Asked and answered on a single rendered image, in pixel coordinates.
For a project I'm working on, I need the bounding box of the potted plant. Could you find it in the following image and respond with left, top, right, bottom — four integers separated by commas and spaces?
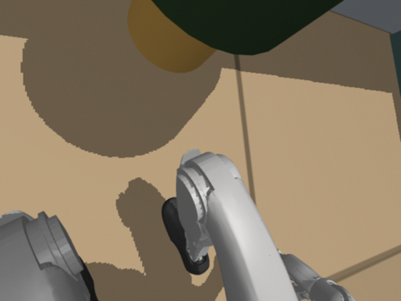
127, 0, 344, 73

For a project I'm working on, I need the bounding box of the right robot foot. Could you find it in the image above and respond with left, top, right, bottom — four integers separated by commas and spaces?
162, 197, 209, 275

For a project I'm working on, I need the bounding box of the right robot arm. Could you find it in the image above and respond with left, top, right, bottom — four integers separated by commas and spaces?
309, 278, 356, 301

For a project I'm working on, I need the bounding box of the right robot hand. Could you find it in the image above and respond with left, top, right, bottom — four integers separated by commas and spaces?
278, 249, 321, 301

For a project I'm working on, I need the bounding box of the left robot foot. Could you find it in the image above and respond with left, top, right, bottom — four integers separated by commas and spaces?
79, 256, 98, 301

